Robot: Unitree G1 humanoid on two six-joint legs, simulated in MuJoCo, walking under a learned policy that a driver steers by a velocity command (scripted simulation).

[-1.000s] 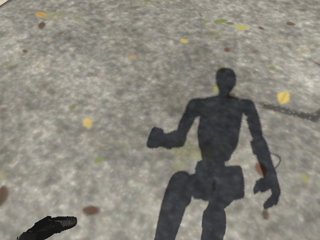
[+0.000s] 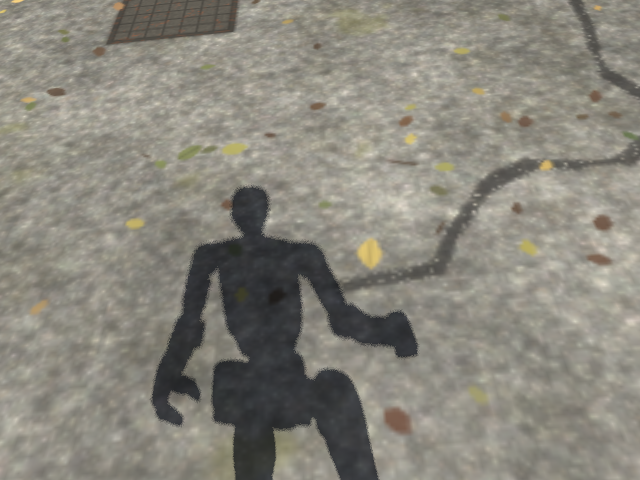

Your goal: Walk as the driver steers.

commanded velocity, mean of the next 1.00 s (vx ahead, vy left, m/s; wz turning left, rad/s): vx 0.47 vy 0.00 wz -0.14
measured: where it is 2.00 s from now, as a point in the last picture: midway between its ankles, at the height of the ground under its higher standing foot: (373, 259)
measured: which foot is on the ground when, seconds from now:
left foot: up 0.00-0.30, down 0.32-0.86, up 0.88-1.00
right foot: down 0.00-0.34, up 0.36-0.82, down 0.84-1.00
